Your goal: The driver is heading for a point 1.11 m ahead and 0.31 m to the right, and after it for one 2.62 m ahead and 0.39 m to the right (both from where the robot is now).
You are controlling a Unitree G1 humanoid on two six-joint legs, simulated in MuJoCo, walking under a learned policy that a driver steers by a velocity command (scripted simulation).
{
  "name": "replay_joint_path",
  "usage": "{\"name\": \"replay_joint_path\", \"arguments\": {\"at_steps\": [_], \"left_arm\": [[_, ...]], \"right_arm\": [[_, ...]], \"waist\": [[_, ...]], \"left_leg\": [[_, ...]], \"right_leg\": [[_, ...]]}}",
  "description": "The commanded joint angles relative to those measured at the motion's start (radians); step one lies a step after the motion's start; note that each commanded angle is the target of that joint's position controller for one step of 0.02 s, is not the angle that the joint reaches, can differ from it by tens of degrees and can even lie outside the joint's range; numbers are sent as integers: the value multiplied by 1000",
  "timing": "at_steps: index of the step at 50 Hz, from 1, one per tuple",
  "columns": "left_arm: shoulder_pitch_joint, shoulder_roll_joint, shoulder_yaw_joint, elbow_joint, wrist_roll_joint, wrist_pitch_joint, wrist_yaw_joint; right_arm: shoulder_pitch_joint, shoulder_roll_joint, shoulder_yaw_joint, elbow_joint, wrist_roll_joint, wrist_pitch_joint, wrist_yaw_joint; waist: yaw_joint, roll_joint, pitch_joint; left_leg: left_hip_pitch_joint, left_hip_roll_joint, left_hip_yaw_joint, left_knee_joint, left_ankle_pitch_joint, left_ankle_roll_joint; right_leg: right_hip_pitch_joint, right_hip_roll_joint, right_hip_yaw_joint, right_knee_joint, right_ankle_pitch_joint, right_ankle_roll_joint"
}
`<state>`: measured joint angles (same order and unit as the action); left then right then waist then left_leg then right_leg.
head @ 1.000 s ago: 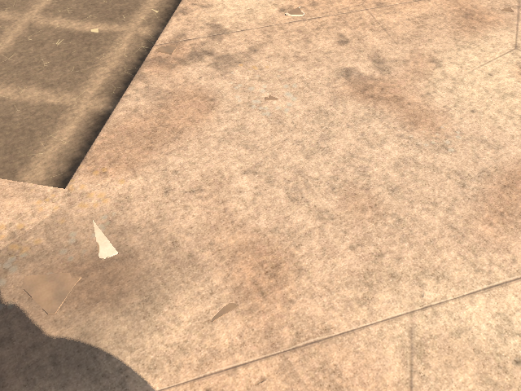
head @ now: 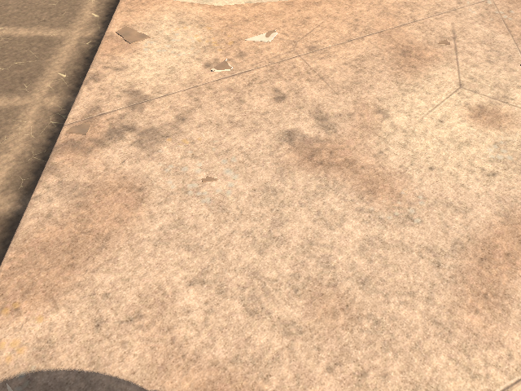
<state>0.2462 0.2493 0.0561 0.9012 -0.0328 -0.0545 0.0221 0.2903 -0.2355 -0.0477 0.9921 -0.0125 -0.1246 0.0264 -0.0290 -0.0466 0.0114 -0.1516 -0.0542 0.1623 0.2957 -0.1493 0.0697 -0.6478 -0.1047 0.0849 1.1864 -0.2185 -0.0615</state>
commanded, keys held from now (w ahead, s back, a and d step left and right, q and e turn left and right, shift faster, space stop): w+e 0.50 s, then w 0.50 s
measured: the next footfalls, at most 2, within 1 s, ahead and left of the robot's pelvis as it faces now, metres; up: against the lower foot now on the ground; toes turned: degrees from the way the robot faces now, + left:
right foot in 0.32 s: +0.33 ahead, -0.18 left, +0.00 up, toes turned -14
left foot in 0.86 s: +0.69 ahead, -0.09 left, +0.00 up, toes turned -21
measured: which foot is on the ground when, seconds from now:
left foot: down 0.00-0.34, up 0.36-0.84, down 0.86-1.00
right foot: up 0.00-0.30, down 0.32-0.88, up 0.90-1.00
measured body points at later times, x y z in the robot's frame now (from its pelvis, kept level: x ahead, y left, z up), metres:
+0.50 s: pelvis +0.27 -0.10 -0.01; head +0.30 -0.12 +0.44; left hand +0.43 +0.13 -0.12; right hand +0.33 -0.40 -0.12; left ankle +0.28 +0.08 -0.65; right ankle +0.29 -0.17 -0.74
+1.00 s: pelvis +0.56 -0.13 -0.01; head +0.59 -0.13 +0.44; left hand +0.73 +0.09 -0.14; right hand +0.58 -0.43 -0.11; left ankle +0.65 -0.08 -0.74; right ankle +0.42 -0.22 -0.65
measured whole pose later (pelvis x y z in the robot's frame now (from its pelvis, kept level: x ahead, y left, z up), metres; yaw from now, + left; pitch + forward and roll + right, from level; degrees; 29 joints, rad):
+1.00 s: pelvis +0.56 -0.13 -0.01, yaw -22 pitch +2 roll +0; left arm 0.32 0.27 0.05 0.80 -0.02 -0.07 0.00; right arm 0.19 -0.26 -0.05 0.81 0.00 -0.11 0.03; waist 0.00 -0.03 0.01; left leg -0.35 -0.05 0.05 0.47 -0.15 0.06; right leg -0.42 0.00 0.06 1.19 -0.36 -0.05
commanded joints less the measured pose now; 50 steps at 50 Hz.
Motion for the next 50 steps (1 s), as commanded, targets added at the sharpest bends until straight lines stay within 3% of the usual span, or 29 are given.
{"name": "replay_joint_path", "arguments": {"at_steps": [1, 6, 11, 12, 14, 15, 16, 17, 18, 19, 20, 21, 22, 23, 27, 32, 35, 38, 40, 41, 42, 43, 44, 45, 46, 47, 48, 49, 50], "left_arm": [[59, 26, 12, -47, 9, 10, -1], [-119, 10, 3, -113, 13, -9, -36], [-259, 5, -5, -201, 10, -8, -71], [-262, 12, -3, -215, 8, -7, -78], [-200, 49, 16, -227, 8, -3, -84], [-86, 84, 37, -206, 6, -3, -85], [90, 154, 76, -159, 4, -2, -75], [226, 273, 114, -135, 4, 7, -49], [175, 328, 112, -171, 11, -5, -51], [203, 233, 85, -169, 20, -15, -59], [164, 180, 71, -168, 25, -23, -57], [78, 147, 59, -187, 19, -26, -59], [11, 114, 48, -207, 21, -28, -57], [-20, 98, 41, -222, 28, -28, -54], [22, 142, 50, -214, 20, -38, -31], [105, 137, 44, -177, 18, -34, -13], [145, 150, 44, -149, 17, -37, -16], [169, 155, 47, -126, 16, -28, -9], [156, 165, 50, -122, 18, -19, -4], [137, 173, 51, -125, 20, -14, -3], [117, 171, 48, -130, 23, -9, -4], [100, 147, 35, -144, 31, -8, -7], [205, 72, 12, -154, 36, -18, -13], [266, 48, -1, -136, 13, -33, -18], [184, 140, 18, -147, -6, -43, -21], [80, 154, 18, -177, -8, -48, -23], [26, 143, 18, -190, 9, -48, -21], [22, 139, 25, -191, 25, -43, -17], [49, 121, 24, -185, 25, -35, -17]], "right_arm": [[-69, -103, -16, -53, -7, -18, -17], [1, -152, -22, -44, 0, 1, -43], [77, -185, -33, -28, 21, 35, -46], [72, -192, -37, -31, 24, 42, -45], [35, -218, -45, -49, 28, 54, -47], [8, -227, -48, -59, 28, 63, -51], [1, -214, -42, -71, 28, 68, -53], [20, -162, -22, -108, 0, 56, -50], [76, -52, 12, -162, 6, 11, -32], [-59, -154, -11, -185, 45, -31, -19], [-117, -159, -14, -211, 66, -45, -16], [-116, -149, -12, -201, 47, -45, -24], [-100, -160, -24, -193, 29, -34, -30], [-78, -159, -28, -193, 24, -16, -27], [-122, -116, -26, -225, -2, 21, -30], [-292, -81, -8, -264, 8, 11, -20], [-365, -94, -7, -288, 19, 3, -8], [-396, -116, -11, -314, 18, -10, 9], [-360, -129, -15, -310, 18, -16, 16], [-310, -143, -22, -299, 18, -18, 15], [-204, -167, -37, -269, 17, -18, 10], [-41, -206, -52, -233, 8, -18, 4], [115, -284, -72, -213, -8, -14, -2], [171, -251, -66, -179, 11, -6, 7], [109, -185, -46, -190, 32, -2, 7], [28, -152, -36, -210, 28, 6, 2], [-35, -138, -27, -218, 17, 10, 4], [-66, -116, -18, -224, 7, 6, 6], [-75, -114, -16, -221, 2, 5, 8]], "waist": [[57, 94, 50], [-5, 66, 62], [-54, 72, 102], [-46, 82, 99], [10, 125, 38], [80, 135, -29], [165, 107, -125], [188, -74, -219], [83, -247, -363], [156, -102, -351], [135, -79, -227], [80, 38, -149], [41, 42, -119], [12, 28, -102], [4, 31, -56], [79, -28, -15], [112, -40, 22], [112, -41, 41], [87, -55, 28], [58, -64, 0], [2, -59, -66], [-70, -32, -187], [-70, 162, -354], [-62, 372, -428], [-75, 246, -273], [-60, 146, -152], [-27, 79, -61], [3, 81, -37], [26, 104, -34]], "left_leg": [[-80, 307, -161, -213, 98, 144], [46, 309, -55, -191, 150, 112], [216, 357, -6, -117, 184, 90], [238, 365, 7, -84, 252, 81], [245, 364, 46, 61, 602, 55], [223, 344, 75, 229, 769, 36], [120, 295, 97, 471, 766, 0], [-181, 233, 98, 825, 296, -51], [-556, 14, -94, 1139, -412, -92], [-663, 63, -256, 1179, -372, -57], [-711, 103, -244, 1131, -286, -27], [-650, 151, -244, 1042, -208, -25], [-571, 184, -244, 957, -168, -31], [-507, 200, -250, 917, -147, -39], [-507, 179, -212, 730, -22, -102], [-469, 130, -184, 359, 271, -99], [-470, 116, -185, 274, 298, -77], [-530, 112, -196, 222, 207, -37], [-477, 97, -182, 201, 131, -11], [-392, 72, -158, 192, 94, 6], [-235, 38, -125, 169, 108, 31], [21, 104, -184, 205, 157, 78], [424, 332, -530, 212, 107, 210], [567, 455, -903, 43, -100, 296], [463, 428, -856, 1, -264, 242], [309, 392, -708, -17, -254, 198], [149, 351, -604, -51, -149, 180], [64, 313, -538, -75, -63, 166], [11, 288, -492, -98, -4, 162]], "right_leg": [[-58, -50, 58, -55, 125, 15], [-98, -36, -24, -339, 294, 23], [-127, -15, -110, -489, 174, -4], [-105, 0, -131, -507, 119, -18], [44, 69, -196, -523, 22, -57], [198, 123, -228, -554, 18, -84], [460, 177, -221, -616, 73, -124], [765, -32, 108, -641, 96, -197], [1034, -247, 716, -844, -79, -395], [1028, -238, 704, -921, -66, -341], [929, -203, 537, -899, 24, -293], [760, -156, 401, -897, 144, -256], [636, -117, 310, -906, 229, -231], [556, -89, 271, -931, 261, -223], [462, -51, 167, -977, 405, -232], [475, -4, 87, -981, 305, -165], [526, -45, 125, -973, 224, -161], [657, -105, 170, -916, 279, -155], [699, -120, 178, -876, 377, -136], [700, -107, 165, -824, 517, -123], [684, -64, 132, -710, 682, -104], [578, -10, 91, -505, 655, -74], [239, 120, 34, -129, 287, -6], [-1, 213, 63, 103, -339, 25], [-115, 146, 108, 189, -311, 12], [-129, 89, 62, 165, -217, 5], [-97, 45, 27, 92, -142, 7], [-47, 9, 24, 25, -93, 8], [2, -6, 18, -7, -68, 12]]}}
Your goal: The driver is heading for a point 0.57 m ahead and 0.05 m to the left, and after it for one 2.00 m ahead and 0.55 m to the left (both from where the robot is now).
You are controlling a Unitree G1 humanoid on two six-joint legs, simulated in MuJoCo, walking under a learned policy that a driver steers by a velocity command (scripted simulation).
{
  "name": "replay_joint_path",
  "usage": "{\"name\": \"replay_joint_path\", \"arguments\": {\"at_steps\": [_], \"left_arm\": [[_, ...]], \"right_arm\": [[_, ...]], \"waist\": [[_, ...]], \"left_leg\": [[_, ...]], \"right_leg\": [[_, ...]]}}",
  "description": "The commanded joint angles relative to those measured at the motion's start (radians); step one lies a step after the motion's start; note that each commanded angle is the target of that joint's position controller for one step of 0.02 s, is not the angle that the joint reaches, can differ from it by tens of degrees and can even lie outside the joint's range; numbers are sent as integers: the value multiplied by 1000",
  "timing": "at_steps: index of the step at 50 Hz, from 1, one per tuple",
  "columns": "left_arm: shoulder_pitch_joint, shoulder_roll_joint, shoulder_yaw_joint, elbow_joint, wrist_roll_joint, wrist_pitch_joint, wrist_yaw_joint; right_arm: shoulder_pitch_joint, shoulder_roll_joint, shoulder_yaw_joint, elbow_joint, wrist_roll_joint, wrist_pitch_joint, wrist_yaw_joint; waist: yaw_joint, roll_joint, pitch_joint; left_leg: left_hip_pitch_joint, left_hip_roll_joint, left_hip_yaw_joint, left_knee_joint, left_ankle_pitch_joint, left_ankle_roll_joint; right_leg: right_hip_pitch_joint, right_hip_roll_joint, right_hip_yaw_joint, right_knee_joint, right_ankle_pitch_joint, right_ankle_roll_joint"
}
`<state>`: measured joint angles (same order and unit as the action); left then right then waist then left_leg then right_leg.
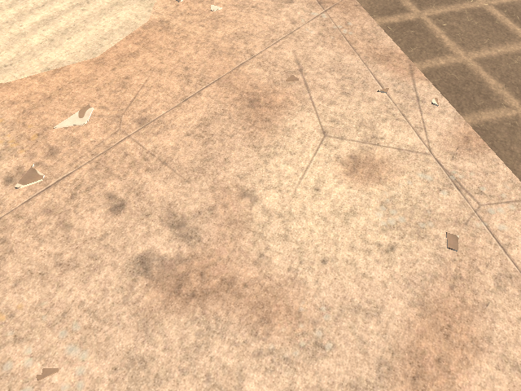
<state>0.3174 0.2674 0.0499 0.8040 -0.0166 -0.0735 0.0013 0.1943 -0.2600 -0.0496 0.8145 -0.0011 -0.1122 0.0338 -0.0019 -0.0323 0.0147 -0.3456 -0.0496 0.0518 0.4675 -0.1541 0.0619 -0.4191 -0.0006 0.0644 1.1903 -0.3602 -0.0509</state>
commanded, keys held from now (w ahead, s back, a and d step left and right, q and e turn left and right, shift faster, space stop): w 0.54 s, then w+q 0.12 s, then q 0.34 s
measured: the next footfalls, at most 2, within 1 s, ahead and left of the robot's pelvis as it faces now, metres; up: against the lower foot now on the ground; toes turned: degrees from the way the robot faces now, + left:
right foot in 0.42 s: +0.40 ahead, -0.14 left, +0.00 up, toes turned -1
left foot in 0.92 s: +0.63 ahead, +0.10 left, +0.00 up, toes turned +11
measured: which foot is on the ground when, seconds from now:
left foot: down 0.00-0.44, up 0.46-0.90, down 0.92-1.00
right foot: up 0.00-0.40, down 0.42-0.94, up 0.96-1.00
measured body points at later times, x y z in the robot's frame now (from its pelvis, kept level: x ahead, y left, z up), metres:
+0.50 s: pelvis +0.28 -0.05 -0.01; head +0.31 -0.06 +0.44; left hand +0.47 +0.20 -0.09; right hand +0.28 -0.32 -0.15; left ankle +0.11 +0.08 -0.66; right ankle +0.36 -0.14 -0.73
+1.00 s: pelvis +0.49 -0.01 -0.01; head +0.54 +0.02 +0.43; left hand +0.55 +0.29 -0.14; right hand +0.72 -0.23 -0.11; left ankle +0.59 +0.09 -0.74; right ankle +0.39 -0.16 -0.66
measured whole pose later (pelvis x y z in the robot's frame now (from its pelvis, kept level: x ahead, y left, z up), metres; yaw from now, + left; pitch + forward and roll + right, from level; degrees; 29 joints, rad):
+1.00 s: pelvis +0.49 -0.01 -0.01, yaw +12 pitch +3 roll -2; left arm 0.19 0.29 0.05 0.81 0.00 -0.04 0.02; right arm 0.12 -0.28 -0.06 0.70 -0.01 -0.04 0.04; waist 0.01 0.00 0.05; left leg -0.52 -0.05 0.00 0.58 -0.11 0.08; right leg -0.34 0.01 -0.02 1.11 -0.55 0.03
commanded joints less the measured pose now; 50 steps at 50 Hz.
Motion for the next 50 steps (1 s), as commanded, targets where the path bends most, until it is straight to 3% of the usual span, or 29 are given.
{"name": "replay_joint_path", "arguments": {"at_steps": [1, 4, 7, 11, 15, 18, 19, 20, 21, 22, 23, 24, 25, 26, 27, 29, 33, 35, 38, 41, 43, 45, 46, 47, 48, 49, 50], "left_arm": [[1, 84, 27, -79, 7, -9, 5], [-44, 64, 23, -99, 15, -1, 12], [-137, 48, 17, -123, 16, -6, 10], [-270, 24, 7, -155, 7, -16, -6], [-377, 29, 4, -200, -3, -27, -31], [-359, 55, 11, -211, -2, -37, -46], [-299, 77, 22, -197, 1, -39, -45], [-166, 113, 42, -157, 5, -39, -39], [19, 172, 63, -112, 15, -37, -28], [136, 275, 88, -94, 32, -31, -22], [164, 208, 70, -81, 17, -25, -22], [93, 156, 50, -87, 11, -22, -20], [13, 132, 40, -99, 8, -19, -19], [-46, 107, 31, -101, 13, -19, -25], [-84, 83, 24, -105, 20, -25, -29], [-108, 83, 27, -92, 21, -39, -33], [-63, 114, 39, -40, 33, -52, -17], [-75, 117, 36, -30, 36, -47, -7], [-67, 136, 35, -14, 32, -35, 11], [-52, 159, 43, 6, 15, -9, 25], [-73, 177, 52, 5, 1, 11, 36], [-110, 184, 57, -8, -9, 32, 50], [-78, 167, 51, -12, -1, 36, 50], [-19, 98, 25, -42, 50, 27, 43], [59, 55, 2, -61, 48, 13, 24], [13, 137, 20, -46, 22, 9, 10], [-69, 142, 22, -70, 3, 15, 11]], "right_arm": [[27, -92, -15, -37, -7, -11, 2], [62, -131, -24, -12, 1, -15, -6], [106, -143, -26, 8, 8, -2, -19], [175, -151, -23, 38, 18, 11, -25], [233, -161, -24, 68, 20, 32, -28], [219, -182, -31, 77, 22, 47, -36], [199, -194, -34, 73, 23, 50, -38], [177, -189, -31, 68, 22, 54, -40], [163, -162, -18, 48, 11, 51, -41], [266, -53, 16, 24, 3, 30, -34], [271, -72, 16, 42, 12, 6, -25], [180, -159, -9, 16, 39, -5, -19], [107, -159, -9, -5, 42, -7, -18], [73, -144, -10, -11, 26, -3, -21], [87, -135, -17, -6, 17, 10, -25], [144, -89, -11, 17, 22, 40, -27], [60, -82, -17, -11, 21, 58, -35], [20, -73, -18, -24, 15, 52, -30], [-78, -39, -5, -64, 2, 44, -13], [-116, -58, -11, -110, 4, 50, 8], [-102, -84, -23, -134, 0, 54, 21], [34, -129, -50, -114, -2, 51, 28], [124, -192, -76, -95, -4, 49, 15], [171, -291, -96, -105, -8, 56, -9], [147, -312, -89, -141, -20, 57, -10], [119, -242, -76, -169, -12, 66, -6], [51, -196, -64, -185, -3, 71, -8]], "waist": [[8, 106, -42], [8, 98, -23], [-20, 86, -15], [-72, 92, 15], [-102, 97, 51], [-63, 120, 34], [-23, 132, -6], [50, 122, -87], [124, 86, -223], [109, -139, -378], [117, -211, -451], [112, -140, -287], [83, -73, -175], [51, -15, -98], [13, -29, -67], [-24, -54, -54], [-11, -27, -2], [-8, -21, 15], [30, -23, 14], [42, -39, -3], [23, -56, -20], [-48, -44, -87], [-80, 33, -146], [-51, 239, -250], [0, 337, -422], [-53, 167, -453], [-44, 112, -335]], "left_leg": [[182, 267, -342, -289, 53, 176], [173, 262, -254, -323, 206, 192], [215, 238, -185, -327, 280, 165], [252, 219, -134, -322, 240, 133], [368, 275, -162, -273, 244, 135], [433, 308, -172, -196, 380, 113], [432, 297, -157, -127, 531, 101], [400, 254, -119, 19, 663, 79], [234, 208, -84, 253, 556, 47], [-195, 49, -25, 661, 108, -27], [-350, 6, -159, 815, -414, -27], [-436, 71, -172, 875, -369, -15], [-430, 122, -136, 836, -275, -12], [-394, 153, -119, 769, -211, -19], [-331, 182, -125, 715, -164, -24], [-258, 193, -121, 681, -116, -42], [-354, 188, -163, 553, 55, -66], [-326, 161, -149, 414, 161, -67], [-230, 126, -67, 234, 297, -63], [-247, 113, -53, 163, 231, -47], [-238, 96, -35, 137, 112, -19], [-77, 36, 8, 51, 90, 18], [89, 28, -32, -21, 317, 54], [376, 250, -318, 63, 820, 157], [602, 454, -724, 4, 885, 382], [550, 400, -643, -35, 685, 344], [438, 348, -530, -56, 513, 289]], "right_leg": [[-203, -116, 27, -39, 86, 8], [-254, -133, 3, -149, 167, 37], [-289, -131, -14, -323, 324, 50], [-246, -94, -49, -539, 464, 47], [-276, -69, -59, -637, 408, 29], [-207, -43, -68, -689, 298, -9], [-104, -15, -91, -705, 277, -28], [88, 14, -116, -737, 309, -58], [395, -79, -23, -688, 365, -113], [817, -344, 403, -700, 274, -266], [865, -415, 665, -836, 191, -309], [739, -372, 532, -860, 139, -255], [576, -329, 391, -886, 184, -221], [431, -285, 304, -929, 247, -205], [334, -249, 241, -966, 290, -190], [238, -229, 153, -1027, 323, -193], [239, -228, 21, -1074, 404, -184], [238, -200, -78, -1053, 570, -151], [239, -184, -175, -1014, 697, -120], [359, -228, -178, -931, 745, -106], [421, -256, -172, -842, 815, -86], [421, -226, -195, -631, 904, -45], [355, -150, -225, -422, 784, 8], [72, -49, -232, -88, 206, 75], [-195, 112, -69, 200, -374, 112], [-221, 39, 62, 247, -303, 93], [-267, 10, 40, 207, -214, 80]]}}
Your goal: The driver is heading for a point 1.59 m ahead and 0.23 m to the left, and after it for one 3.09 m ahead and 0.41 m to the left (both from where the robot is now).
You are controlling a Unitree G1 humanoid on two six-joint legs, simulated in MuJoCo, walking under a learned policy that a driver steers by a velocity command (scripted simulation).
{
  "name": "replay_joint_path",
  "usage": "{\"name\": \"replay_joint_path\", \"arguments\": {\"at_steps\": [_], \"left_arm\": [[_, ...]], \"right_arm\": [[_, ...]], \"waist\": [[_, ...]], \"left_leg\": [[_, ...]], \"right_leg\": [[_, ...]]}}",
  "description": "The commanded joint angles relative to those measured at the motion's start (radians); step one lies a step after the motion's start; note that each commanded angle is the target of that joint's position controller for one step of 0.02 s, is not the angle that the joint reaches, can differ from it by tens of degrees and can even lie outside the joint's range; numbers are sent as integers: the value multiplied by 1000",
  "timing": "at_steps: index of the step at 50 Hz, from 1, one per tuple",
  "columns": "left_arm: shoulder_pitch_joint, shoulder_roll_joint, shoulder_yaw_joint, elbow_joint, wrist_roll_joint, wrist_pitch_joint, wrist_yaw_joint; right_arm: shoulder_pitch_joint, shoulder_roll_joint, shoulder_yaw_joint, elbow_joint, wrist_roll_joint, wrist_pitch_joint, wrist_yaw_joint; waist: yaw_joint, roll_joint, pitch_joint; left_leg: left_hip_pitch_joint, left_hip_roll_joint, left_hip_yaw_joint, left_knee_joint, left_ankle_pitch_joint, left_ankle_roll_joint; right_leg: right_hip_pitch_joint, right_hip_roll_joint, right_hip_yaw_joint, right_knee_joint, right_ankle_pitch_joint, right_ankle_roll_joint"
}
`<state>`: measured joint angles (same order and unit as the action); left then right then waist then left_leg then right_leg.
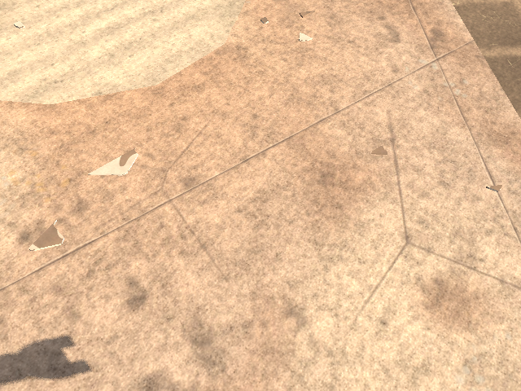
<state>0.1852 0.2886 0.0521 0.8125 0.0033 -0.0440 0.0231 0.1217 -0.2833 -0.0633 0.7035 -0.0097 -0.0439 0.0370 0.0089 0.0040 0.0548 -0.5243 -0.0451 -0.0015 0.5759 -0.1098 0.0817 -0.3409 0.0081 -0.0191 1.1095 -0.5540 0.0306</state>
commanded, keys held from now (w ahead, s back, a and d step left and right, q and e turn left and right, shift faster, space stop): q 0.32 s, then no key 0.20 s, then s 0.40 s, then no key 0.08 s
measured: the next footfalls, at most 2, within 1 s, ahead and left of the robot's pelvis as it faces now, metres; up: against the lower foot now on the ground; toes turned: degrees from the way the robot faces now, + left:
right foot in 0.40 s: +0.15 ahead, -0.15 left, +0.00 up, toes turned +18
left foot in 0.82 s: -0.02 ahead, +0.08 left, +0.00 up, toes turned +14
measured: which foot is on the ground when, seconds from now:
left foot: down 0.00-0.40, up 0.42-0.80, down 0.82-1.00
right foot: up 0.00-0.38, down 0.40-0.82, up 0.84-1.00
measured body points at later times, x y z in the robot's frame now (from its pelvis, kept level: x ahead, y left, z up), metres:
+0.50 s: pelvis +0.06 -0.05 +0.02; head +0.09 -0.06 +0.47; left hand +0.11 +0.26 -0.08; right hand +0.30 -0.27 -0.08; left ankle +0.06 +0.08 -0.67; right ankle +0.11 -0.16 -0.72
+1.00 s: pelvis -0.01 -0.04 +0.02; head +0.01 +0.00 +0.47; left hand -0.01 +0.28 -0.11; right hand +0.20 -0.26 -0.07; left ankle -0.03 +0.07 -0.72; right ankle -0.02 -0.19 -0.61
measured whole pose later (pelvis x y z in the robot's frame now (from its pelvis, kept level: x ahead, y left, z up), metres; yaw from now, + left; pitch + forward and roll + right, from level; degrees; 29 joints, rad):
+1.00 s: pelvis -0.01 -0.04 +0.02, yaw +17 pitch +1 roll -1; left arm 0.19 0.34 0.10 0.84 -0.02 0.07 0.08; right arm 0.16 -0.24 -0.04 0.73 -0.01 0.03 -0.02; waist 0.00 -0.05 0.06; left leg -0.26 0.00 -0.03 0.47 -0.22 0.02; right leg -0.50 0.12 0.14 1.26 -0.51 0.07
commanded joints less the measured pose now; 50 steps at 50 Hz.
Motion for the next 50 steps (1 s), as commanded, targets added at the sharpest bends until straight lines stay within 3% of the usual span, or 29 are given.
{"name": "replay_joint_path", "arguments": {"at_steps": [1, 2, 3, 5, 9, 12, 16, 19, 20, 21, 22, 23, 24, 25, 26, 28, 32, 36, 39, 40, 41, 42, 43, 44, 45, 47, 50], "left_arm": [[36, 107, 21, -72, -8, -2, 3], [20, 120, 29, -78, 3, 14, 16], [25, 117, 31, -84, 6, 28, 19], [48, 89, 27, -85, 9, 35, 25], [10, 78, 24, -97, 8, 39, 35], [-27, 78, 25, -112, 3, 37, 30], [-33, 84, 28, -121, -7, 15, 15], [46, 86, 35, -98, -7, 2, -3], [61, 127, 46, -100, 9, 2, -4], [18, 219, 64, -120, 34, 11, 0], [25, 199, 64, -125, 59, 12, -4], [-14, 164, 54, -147, 48, 8, -1], [-53, 135, 47, -153, 28, 8, 2], [-69, 111, 39, -157, 10, 9, 3], [-70, 93, 30, -155, 1, 11, 3], [-67, 85, 24, -150, 6, 21, 3], [-15, 139, 44, -130, 0, 47, 13], [10, 155, 51, -108, -13, 72, 23], [-14, 163, 52, -92, -32, 85, 30], [15, 156, 52, -77, -40, 83, 31], [51, 131, 48, -68, -27, 77, 30], [56, 73, 31, -77, 11, 62, 24], [-45, 112, 41, -99, 15, 58, 31], [-68, 146, 60, -79, -6, 66, 34], [-28, 130, 65, -48, -22, 82, 40], [48, 133, 72, -2, -21, 112, 61], [29, 116, 63, -16, -27, 110, 65]], "right_arm": [[83, -144, -43, -78, 21, 12, -17], [51, -128, -37, -85, 25, 22, -25], [36, -135, -38, -94, 11, 29, -28], [29, -150, -47, -109, -2, 34, -37], [42, -170, -57, -125, 11, 46, -64], [32, -170, -58, -138, 12, 62, -74], [47, -164, -60, -147, 11, 77, -72], [37, -142, -49, -151, 23, 88, -73], [75, -112, -40, -145, 23, 89, -74], [120, -71, -30, -156, 18, 84, -70], [65, -140, -50, -176, 9, 66, -68], [71, -187, -68, -157, 8, 61, -65], [97, -177, -70, -126, 13, 68, -65], [117, -149, -64, -104, 10, 79, -70], [125, -118, -55, -95, 9, 87, -71], [97, -82, -42, -102, 19, 91, -73], [52, -54, -23, -113, 23, 88, -75], [71, -70, -26, -88, 35, 90, -65], [136, -59, -29, -43, 32, 81, -54], [134, -71, -31, -38, 23, 78, -49], [122, -138, -47, -48, 14, 81, -50], [104, -227, -69, -61, 0, 95, -59], [128, -212, -61, -72, -35, 87, -54], [98, -167, -43, -68, -52, 75, -51], [23, -148, -36, -61, -40, 64, -55], [-47, -117, -22, -58, -1, 50, -54], [-27, -72, 1, -25, 11, 51, -68]], "waist": [[-31, -8, -269], [-11, 7, -216], [11, 49, -193], [22, 96, -194], [1, 103, -227], [-14, 133, -198], [-31, 163, -186], [12, 160, -189], [5, 97, -188], [-58, -173, -155], [-13, -295, -127], [-19, -203, -122], [-36, -141, -114], [-40, -121, -110], [-36, -119, -104], [-30, -143, -92], [12, -203, -153], [41, -223, -161], [6, -202, -147], [10, -173, -139], [38, -44, -155], [54, 226, -143], [-49, 278, -168], [-48, 169, -141], [-5, 132, -113], [28, 119, -103], [10, 143, -111]], "left_leg": [[478, 292, -403, -197, 336, 215], [359, 260, -374, -229, 237, 190], [267, 228, -358, -255, 187, 177], [213, 197, -332, -267, 198, 174], [231, 187, -369, -259, 46, 156], [205, 166, -411, -272, -142, 132], [241, 165, -484, -250, -140, 121], [230, 134, -468, -176, -73, 78], [161, 84, -418, -100, -154, 31], [8, -69, -230, 98, -368, -34], [-66, -104, -157, 323, -514, -81], [-65, -76, -196, 481, -471, -100], [-64, -73, -191, 543, -418, -116], [-67, -67, -186, 586, -378, -134], [-64, -65, -186, 618, -350, -149], [-20, -67, -143, 570, -345, -172], [58, -6, -59, 330, -377, -193], [133, 23, -26, 164, -342, -181], [248, 11, 12, -120, -125, -130], [309, 20, -9, -218, 13, -98], [424, 122, -116, -207, 228, -53], [476, 312, -277, -162, 622, 63], [364, 452, -387, -221, 646, 228], [312, 419, -349, -236, 612, 245], [303, 346, -271, -219, 566, 187], [328, 298, -213, -195, 526, 132], [388, 274, -210, -225, 258, 139]], "right_leg": [[-346, -37, 110, 206, 45, 4], [-305, -57, 110, 125, 88, 7], [-241, -50, 99, 84, 122, 8], [-197, -28, 87, -7, 153, 19], [-198, -15, 114, -152, 219, 43], [-174, -2, 122, -247, 248, 46], [-107, 19, 122, -395, 220, 27], [63, 11, 79, -659, 348, -14], [158, -92, 152, -730, 390, -51], [209, -295, 380, -782, 527, -165], [129, -409, 547, -831, 617, -302], [119, -388, 502, -812, 628, -309], [122, -321, 402, -785, 636, -262], [141, -274, 338, -767, 636, -227], [146, -258, 305, -759, 676, -225], [149, -218, 224, -736, 850, -232], [281, -240, 213, -674, 1087, -251], [303, -276, 270, -662, 1109, -270], [256, -252, 261, -639, 1016, -232], [204, -224, 245, -638, 883, -188], [83, -160, 173, -560, 635, -119], [-103, -20, 43, -430, 194, -48], [-131, 31, 39, -179, -135, -2], [-125, 43, 125, 46, -159, 4], [-151, 74, 173, 144, -110, 5], [-173, 98, 215, 240, -15, 35], [-185, 103, 192, 195, 99, 64]]}}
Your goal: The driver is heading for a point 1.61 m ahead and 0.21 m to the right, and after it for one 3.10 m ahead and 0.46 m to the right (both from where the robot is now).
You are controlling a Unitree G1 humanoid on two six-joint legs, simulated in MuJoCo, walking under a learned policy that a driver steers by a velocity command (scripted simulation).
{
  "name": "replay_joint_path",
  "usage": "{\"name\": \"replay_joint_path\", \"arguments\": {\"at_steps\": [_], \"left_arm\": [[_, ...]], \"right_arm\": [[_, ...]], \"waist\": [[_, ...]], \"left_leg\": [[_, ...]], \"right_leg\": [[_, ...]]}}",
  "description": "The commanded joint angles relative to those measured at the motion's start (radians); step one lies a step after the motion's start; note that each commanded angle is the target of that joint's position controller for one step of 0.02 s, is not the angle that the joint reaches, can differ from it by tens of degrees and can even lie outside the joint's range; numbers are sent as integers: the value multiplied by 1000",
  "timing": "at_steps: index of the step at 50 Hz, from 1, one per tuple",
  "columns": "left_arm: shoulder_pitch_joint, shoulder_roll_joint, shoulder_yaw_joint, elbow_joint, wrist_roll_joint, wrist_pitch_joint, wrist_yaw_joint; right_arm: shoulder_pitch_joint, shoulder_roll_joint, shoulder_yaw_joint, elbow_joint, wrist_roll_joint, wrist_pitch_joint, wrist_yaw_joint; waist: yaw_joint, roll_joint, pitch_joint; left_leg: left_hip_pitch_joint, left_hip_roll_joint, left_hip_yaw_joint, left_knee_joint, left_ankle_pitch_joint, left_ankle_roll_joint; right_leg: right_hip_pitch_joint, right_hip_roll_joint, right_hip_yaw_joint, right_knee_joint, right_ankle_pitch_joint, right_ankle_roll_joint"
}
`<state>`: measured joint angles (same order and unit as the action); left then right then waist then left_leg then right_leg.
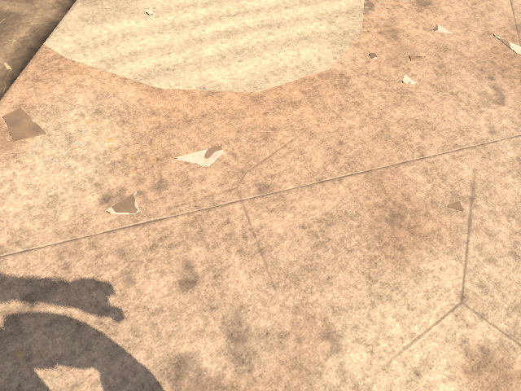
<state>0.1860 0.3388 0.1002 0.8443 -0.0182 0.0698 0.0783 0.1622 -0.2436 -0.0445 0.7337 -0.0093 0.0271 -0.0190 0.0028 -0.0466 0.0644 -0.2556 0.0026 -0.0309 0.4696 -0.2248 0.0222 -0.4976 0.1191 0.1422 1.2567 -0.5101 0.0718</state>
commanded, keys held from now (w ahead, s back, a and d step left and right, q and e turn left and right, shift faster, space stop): no key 1.00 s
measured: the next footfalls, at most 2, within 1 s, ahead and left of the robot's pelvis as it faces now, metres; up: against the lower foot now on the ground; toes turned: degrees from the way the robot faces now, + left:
right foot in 0.22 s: -0.07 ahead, -0.13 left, +0.00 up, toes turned +1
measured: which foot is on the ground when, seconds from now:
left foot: down 0.00-1.00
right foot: up 0.00-0.20, down 0.22-1.00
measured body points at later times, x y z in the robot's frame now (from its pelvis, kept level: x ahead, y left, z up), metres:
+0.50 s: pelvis -0.07 -0.03 +0.00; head -0.06 -0.04 +0.45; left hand +0.00 +0.22 -0.14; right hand +0.01 -0.31 -0.14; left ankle -0.01 +0.11 -0.74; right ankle -0.11 -0.13 -0.74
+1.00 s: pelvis -0.06 -0.03 +0.00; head -0.05 -0.03 +0.44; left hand -0.03 +0.23 -0.15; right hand +0.00 -0.29 -0.15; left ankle -0.01 +0.11 -0.74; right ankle -0.11 -0.13 -0.74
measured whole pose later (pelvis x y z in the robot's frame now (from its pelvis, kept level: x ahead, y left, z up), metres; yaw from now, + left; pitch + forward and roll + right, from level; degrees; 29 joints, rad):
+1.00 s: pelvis -0.06 -0.03 +0.00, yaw +0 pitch -2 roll +0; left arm 0.29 0.23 0.00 1.01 0.00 -0.02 0.02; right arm 0.17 -0.23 -0.04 1.08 0.00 0.01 -0.05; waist 0.00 0.00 0.04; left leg -0.26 0.01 -0.06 0.47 -0.18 -0.03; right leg -0.11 0.03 0.01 0.47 -0.33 -0.02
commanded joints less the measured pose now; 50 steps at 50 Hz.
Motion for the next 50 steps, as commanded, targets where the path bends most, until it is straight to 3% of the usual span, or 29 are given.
{"name": "replay_joint_path", "arguments": {"at_steps": [1, 4, 7, 10, 11, 12, 13, 14, 15, 16, 18, 20, 21, 27, 37, 50], "left_arm": [[15, 59, 9, -54, -7, -6, 9], [17, 30, -10, -55, -4, -12, -6], [35, 30, -17, -40, -5, -26, -34], [147, 22, -18, 28, 7, -32, -57], [163, 49, -19, 28, 21, -33, -59], [177, 102, -13, 23, 29, -32, -55], [111, 79, -25, 14, 51, -52, -71], [9, 46, -38, -17, 63, -76, -74], [-26, 41, -41, -14, 60, -94, -65], [-23, 43, -44, -7, 49, -106, -63], [18, 38, -50, 21, 37, -118, -63], [110, 21, -55, 46, 33, -116, -64], [96, 27, -57, 53, 30, -112, -61], [79, 14, -65, 59, 29, -99, -55], [108, 0, -71, 96, 24, -94, -59], [162, -11, -83, 143, 23, -96, -55]], "right_arm": [[-56, -105, -13, -46, 9, -20, -21], [-46, -121, -13, -17, 5, -16, -34], [-3, -176, -30, 18, 9, -2, -31], [25, -175, -34, 54, 35, 0, -30], [46, -159, -32, 65, 22, -10, -22], [49, -103, -20, 52, -10, -26, -8], [-56, -106, -26, 27, -2, -30, -10], [-89, -135, -36, 38, 5, -29, -16], [-98, -112, -34, 48, 1, -28, -19], [-82, -95, -31, 67, -4, -23, -22], [-51, -104, -32, 86, -11, -22, -21], [-6, -137, -39, 128, 3, -21, -18], [6, -121, -37, 140, 8, -20, -15], [19, -119, -32, 204, 0, -27, -20], [39, -117, -22, 279, 8, -33, -28], [25, -98, -13, 327, 10, -19, -29]], "waist": [[2, 205, -116], [-17, 230, -117], [-52, 265, -76], [-6, 183, -30], [-15, 108, -46], [-43, -108, -103], [-5, -184, -55], [-19, -121, -2], [-28, -120, 4], [-31, -120, 17], [-31, -93, 18], [4, -18, -23], [-12, -22, -8], [-7, 41, 18], [-5, 55, -33], [-7, 47, -26]], "left_leg": [[155, 227, -195, -132, 288, 201], [168, 215, -227, -165, 61, 183], [100, 210, -262, -177, -48, 179], [-20, 165, -232, -157, -77, 113], [-92, 130, -185, -92, -81, 63], [-145, 27, -54, 50, -124, 0], [-69, -2, -4, 63, -189, -35], [8, 11, -20, 113, -119, -43], [26, 3, -17, 101, -38, -42], [40, 10, -23, 56, 23, -45], [81, 33, -42, -21, 145, -48], [122, 33, -50, -19, 137, -42], [104, 28, -49, -34, 110, -40], [106, 32, -56, -61, 111, -45], [120, 36, -57, -44, 190, -24], [125, 27, -48, -28, 208, -13]], "right_leg": [[-34, -26, 19, -32, 71, 26], [83, -106, -60, -337, 49, 34], [215, -110, -124, -589, 1, 13], [381, -93, -162, -929, 281, -70], [452, -163, -78, -918, 330, -105], [484, -310, 58, -889, 505, -160], [221, -403, 154, -975, 341, -258], [150, -359, 126, -1014, 216, -251], [146, -316, 90, -1013, 169, -210], [156, -284, 57, -1003, 184, -179], [191, -251, 33, -972, 258, -137], [209, -211, 11, -973, 240, -120], [220, -207, 1, -969, 183, -118], [191, -183, -23, -978, 107, -126], [241, -147, -81, -918, 292, -111], [231, -139, -97, -902, 325, -98]]}}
